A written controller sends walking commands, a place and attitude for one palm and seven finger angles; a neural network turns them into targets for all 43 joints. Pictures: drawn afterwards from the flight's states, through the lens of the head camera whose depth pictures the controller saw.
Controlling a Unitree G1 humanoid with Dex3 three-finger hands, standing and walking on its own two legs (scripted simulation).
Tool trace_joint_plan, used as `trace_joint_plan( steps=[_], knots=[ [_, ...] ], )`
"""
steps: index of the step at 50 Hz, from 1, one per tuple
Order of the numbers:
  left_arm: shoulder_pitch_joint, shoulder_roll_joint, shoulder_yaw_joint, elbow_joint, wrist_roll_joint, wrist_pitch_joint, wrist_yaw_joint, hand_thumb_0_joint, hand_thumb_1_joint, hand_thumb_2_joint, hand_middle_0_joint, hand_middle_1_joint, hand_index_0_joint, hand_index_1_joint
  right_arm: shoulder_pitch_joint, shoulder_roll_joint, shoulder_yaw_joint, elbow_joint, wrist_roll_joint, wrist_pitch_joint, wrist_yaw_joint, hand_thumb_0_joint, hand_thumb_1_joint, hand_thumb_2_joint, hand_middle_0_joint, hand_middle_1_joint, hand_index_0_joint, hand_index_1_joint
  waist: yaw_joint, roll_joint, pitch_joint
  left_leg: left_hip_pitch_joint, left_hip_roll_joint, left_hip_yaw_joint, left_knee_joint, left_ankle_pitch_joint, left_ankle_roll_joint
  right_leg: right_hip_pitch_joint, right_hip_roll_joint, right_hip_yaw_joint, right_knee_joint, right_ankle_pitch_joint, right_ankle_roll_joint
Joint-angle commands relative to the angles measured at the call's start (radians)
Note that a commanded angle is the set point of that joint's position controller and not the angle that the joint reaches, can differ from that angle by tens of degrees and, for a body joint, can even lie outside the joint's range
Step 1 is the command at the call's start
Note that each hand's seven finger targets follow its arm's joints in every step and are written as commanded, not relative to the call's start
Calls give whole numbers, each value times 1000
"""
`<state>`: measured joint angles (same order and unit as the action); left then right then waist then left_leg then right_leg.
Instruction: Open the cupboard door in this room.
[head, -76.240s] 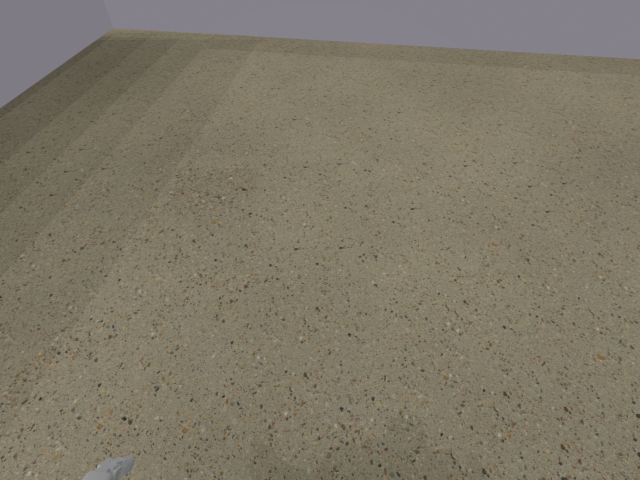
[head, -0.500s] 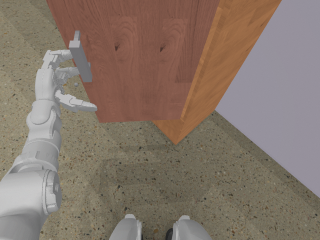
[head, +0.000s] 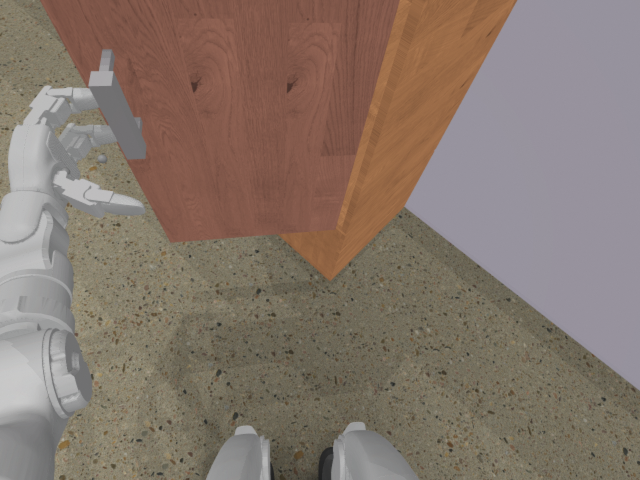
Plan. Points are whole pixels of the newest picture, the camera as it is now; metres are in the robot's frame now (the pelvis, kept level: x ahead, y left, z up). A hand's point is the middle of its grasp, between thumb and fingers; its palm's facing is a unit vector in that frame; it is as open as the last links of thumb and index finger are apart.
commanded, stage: move the hooked fingers beside the handle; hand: left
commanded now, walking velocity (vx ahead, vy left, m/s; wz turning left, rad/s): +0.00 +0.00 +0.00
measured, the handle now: (122, 107) +0.56 +0.23 +0.07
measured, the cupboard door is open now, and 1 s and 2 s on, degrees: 51 51 51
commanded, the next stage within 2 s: slide the fingers in behind the handle in 1.70 s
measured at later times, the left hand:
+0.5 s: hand (73, 150) +0.49 +0.27 +0.07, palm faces +0.05 -1.00 -0.01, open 14.0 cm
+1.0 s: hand (64, 141) +0.50 +0.29 +0.07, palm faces +0.07 -1.00 -0.02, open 14.0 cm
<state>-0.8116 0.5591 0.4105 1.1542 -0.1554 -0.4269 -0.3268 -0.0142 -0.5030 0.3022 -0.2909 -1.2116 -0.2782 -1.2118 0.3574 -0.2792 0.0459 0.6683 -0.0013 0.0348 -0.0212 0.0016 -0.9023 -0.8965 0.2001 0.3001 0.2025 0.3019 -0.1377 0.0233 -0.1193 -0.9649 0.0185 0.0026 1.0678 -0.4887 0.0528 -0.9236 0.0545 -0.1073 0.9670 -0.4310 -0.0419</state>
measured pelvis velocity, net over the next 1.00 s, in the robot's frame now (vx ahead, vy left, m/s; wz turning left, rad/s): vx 0.00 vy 0.02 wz -0.02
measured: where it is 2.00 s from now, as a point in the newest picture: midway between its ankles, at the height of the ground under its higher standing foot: outside the picture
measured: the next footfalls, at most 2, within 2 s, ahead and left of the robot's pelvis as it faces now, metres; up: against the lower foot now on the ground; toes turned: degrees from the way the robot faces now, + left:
none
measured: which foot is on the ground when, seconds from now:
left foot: down 0.00-1.00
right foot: down 0.00-1.00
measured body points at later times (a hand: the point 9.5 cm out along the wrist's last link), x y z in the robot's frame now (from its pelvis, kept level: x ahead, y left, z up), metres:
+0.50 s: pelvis +0.00 +0.02 +0.00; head +0.14 +0.05 +0.42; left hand +0.48 +0.33 +0.07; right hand +0.00 -0.26 -0.10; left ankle +0.00 +0.08 -0.67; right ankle +0.01 -0.10 -0.67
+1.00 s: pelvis +0.00 +0.02 +0.00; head +0.15 +0.06 +0.42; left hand +0.49 +0.34 +0.07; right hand +0.00 -0.25 -0.10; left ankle +0.00 +0.08 -0.67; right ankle +0.01 -0.10 -0.67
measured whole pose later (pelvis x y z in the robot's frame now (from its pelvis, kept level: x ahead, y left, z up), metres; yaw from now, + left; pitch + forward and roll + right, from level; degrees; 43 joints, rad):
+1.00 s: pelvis +0.00 +0.02 +0.00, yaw -1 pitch +24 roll -6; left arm -0.90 0.72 0.50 1.22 -0.12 -0.39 -0.40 -0.01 -0.50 0.30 -0.30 -1.20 -0.30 -1.20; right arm 0.38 -0.29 0.07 0.63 -0.01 0.06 -0.03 0.00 -0.90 -0.90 0.20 0.30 0.20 0.30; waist -0.18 0.03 -0.10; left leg -1.03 0.02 0.01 1.10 -0.50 0.07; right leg -0.98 0.06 -0.10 0.97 -0.42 -0.02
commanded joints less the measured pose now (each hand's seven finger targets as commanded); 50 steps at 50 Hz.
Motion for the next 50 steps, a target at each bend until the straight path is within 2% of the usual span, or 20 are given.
trace_joint_plan(
  steps=[1, 5, 7, 12, 14, 16, 17, 19, 23, 26, 28, 29, 30, 34, 35, 37, 40, 45, 47, 50],
  knots=[
    [-404, 316, 71, -202, -8, -58, -13, 0, -500, 300, -300, -1200, -300, -1200, 161, -184, -56, -63, -3, -11, -15, 0, -900, -900, 200, 300, 200, 300, -9, 126, -466, 322, 2, -76, -107, 427, -24, 222, 6, 91, -86, 330, 18],
    [-400, 321, 66, -186, -4, -47, -27, 0, -500, 300, -300, -1200, -300, -1200, 164, -184, -54, -71, -1, -5, -15, 0, -900, -900, 200, 300, 200, 300, -18, 137, -443, 325, 8, -76, -105, 433, -25, 192, 8, 87, -82, 325, 20],
    [-386, 326, 72, -194, -3, -43, -29, 0, -500, 300, -300, -1200, -300, -1200, 166, -187, -55, -80, -2, -2, -13, 0, -900, -900, 200, 300, 200, 300, -9, 156, -441, 345, 9, -78, -113, 432, -29, 178, 10, 80, -86, 305, 18],
    [-411, 347, 85, -170, -5, -36, -32, 0, -500, 300, -300, -1200, -300, -1200, 176, -193, -54, -81, -3, 1, -17, 0, -900, -900, 200, 300, 200, 300, -27, 110, -426, 316, 12, -80, -108, 414, -24, 174, 12, 81, -86, 297, 23],
    [-433, 393, 112, -176, 0, -44, -34, 0, -500, 300, -300, -1200, -300, -1200, 180, -198, -54, -78, -5, 1, -19, 0, -900, -900, 200, 300, 200, 300, -21, 137, -449, 321, 12, -83, -101, 422, -27, 170, 10, 84, -79, 295, 21],
    [-453, 376, 92, -181, 4, -47, -39, 0, -500, 300, -300, -1200, -300, -1200, 183, -198, -53, -75, -6, 0, -19, 0, -900, -900, 200, 300, 200, 300, -32, 152, -448, 350, 16, -91, -101, 432, -31, 135, 12, 77, -77, 283, 20],
    [-431, 399, 113, -187, 7, -51, -40, 0, -500, 300, -300, -1200, -300, -1200, 185, -201, -55, -76, -8, 0, -18, 0, -900, -900, 200, 300, 200, 300, -14, 174, -467, 370, 17, -95, -103, 451, -38, 137, 12, 73, -74, 281, 16],
    [-412, 396, 114, -203, 1, -58, -49, 0, -500, 300, -300, -1200, -300, -1200, 192, -203, -58, -74, -10, 2, -17, 0, -900, -900, 200, 300, 200, 300, -12, 192, -503, 427, 22, -103, -98, 522, -49, 119, 16, 67, -71, 302, 15],
    [-420, 364, 82, -177, -7, -38, -72, 0, -500, 300, -300, -1200, -300, -1200, 195, -204, -55, -73, -5, 11, -18, 0, -900, -900, 200, 300, 200, 300, -28, 178, -456, 417, 25, -109, -104, 509, -48, 94, 18, 58, -76, 281, 15],
    [-435, 403, 101, -155, -3, -16, -75, 0, -500, 300, -300, -1200, -300, -1200, 196, -212, -55, -71, -5, 14, -23, 0, -900, -900, 200, 300, 200, 300, -32, 172, -423, 403, 27, -115, -111, 477, -51, 73, 17, 54, -83, 254, 17],
    [-462, 373, 78, -200, -6, -27, -74, 0, -500, 300, -300, -1200, -300, -1200, 201, -208, -56, -73, -8, 13, -22, 0, -900, -900, 200, 300, 200, 300, -33, 213, -453, 461, 30, -130, -113, 533, -64, 44, 18, 47, -79, 251, 12],
    [-453, 402, 104, -218, -3, -36, -71, 0, -500, 300, -300, -1200, -300, -1200, 206, -212, -58, -71, -11, 13, -21, 0, -900, -900, 200, 300, 200, 300, -20, 225, -488, 495, 35, -138, -109, 576, -75, 38, 18, 43, -74, 254, 13],
    [-455, 375, 79, -216, -1, -40, -70, 0, -500, 300, -300, -1200, -300, -1200, 203, -209, -57, -70, -10, 14, -19, 0, -900, -900, 200, 300, 200, 300, -28, 238, -481, 522, 39, -149, -110, 589, -84, 5, 20, 39, -75, 239, 13],
    [-452, 396, 102, -192, -2, -41, -64, 0, -500, 300, -300, -1200, -300, -1200, 208, -215, -60, -62, -13, 17, -20, 0, -900, -900, 200, 300, 200, 300, -29, 221, -472, 522, 42, -156, -113, 591, -87, 1, 20, 36, -79, 232, 13],
    [-470, 354, 60, -189, 1, -34, -68, 0, -500, 300, -300, -1200, -300, -1200, 206, -210, -56, -61, -12, 18, -18, 0, -900, -900, 200, 300, 200, 300, -41, 238, -456, 530, 42, -158, -116, 591, -90, -16, 20, 33, -79, 225, 14],
    [-436, 379, 83, -139, 5, -16, -69, 0, -500, 300, -300, -1200, -300, -1200, 209, -216, -56, -64, -13, 21, -18, 0, -900, -900, 200, 300, 200, 300, -37, 194, -423, 481, 39, -152, -121, 534, -82, -1, 20, 32, -86, 211, 13],
    [-473, 411, 90, -141, 16, -9, -64, 0, -500, 300, -300, -1200, -300, -1200, 208, -217, -50, -71, -12, 23, -23, 0, -900, -900, 200, 300, 200, 300, -40, 196, -419, 452, 34, -146, -121, 507, -74, 14, 17, 38, -83, 216, 13],
    [-491, 475, 130, -140, 18, -29, -64, 0, -500, 300, -300, -1200, -300, -1200, 208, -221, -48, -71, -15, 14, -25, 0, -900, -900, 200, 300, 200, 300, -46, 188, -447, 425, 32, -139, -102, 482, -67, 31, 19, 48, -77, 221, 15],
    [-484, 468, 123, -133, 18, -29, -73, 0, -500, 300, -300, -1200, -300, -1200, 209, -219, -45, -75, -15, 13, -25, 0, -900, -900, 200, 300, 200, 300, -45, 189, -460, 412, 30, -131, -97, 488, -59, 51, 20, 51, -74, 238, 16],
    [-488, 449, 106, -181, 14, -33, -90, 0, -500, 300, -300, -1200, -300, -1200, 220, -218, -48, -70, -16, 18, -23, 0, -900, -900, 200, 300, 200, 300, -35, 252, -512, 505, 38, -144, -93, 601, -78, 26, 20, 43, -71, 263, 15]
  ],
)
